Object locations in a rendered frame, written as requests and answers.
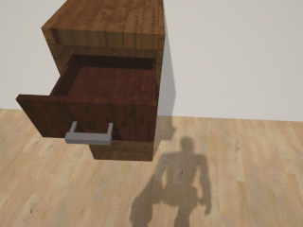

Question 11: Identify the drawer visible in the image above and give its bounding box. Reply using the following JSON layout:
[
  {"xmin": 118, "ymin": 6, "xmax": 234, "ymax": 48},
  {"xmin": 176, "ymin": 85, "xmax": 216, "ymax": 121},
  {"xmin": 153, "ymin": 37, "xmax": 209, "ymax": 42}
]
[{"xmin": 16, "ymin": 54, "xmax": 157, "ymax": 142}]

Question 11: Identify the cabinet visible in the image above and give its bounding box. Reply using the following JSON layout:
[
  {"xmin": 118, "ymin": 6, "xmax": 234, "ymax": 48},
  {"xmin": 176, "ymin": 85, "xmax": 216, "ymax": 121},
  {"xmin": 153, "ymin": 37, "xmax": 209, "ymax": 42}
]
[{"xmin": 41, "ymin": 0, "xmax": 166, "ymax": 162}]

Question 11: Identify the handle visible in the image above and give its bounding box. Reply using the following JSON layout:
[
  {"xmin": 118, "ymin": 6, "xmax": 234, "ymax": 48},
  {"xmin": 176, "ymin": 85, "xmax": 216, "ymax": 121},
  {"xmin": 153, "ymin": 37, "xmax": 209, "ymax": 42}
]
[{"xmin": 64, "ymin": 121, "xmax": 114, "ymax": 146}]

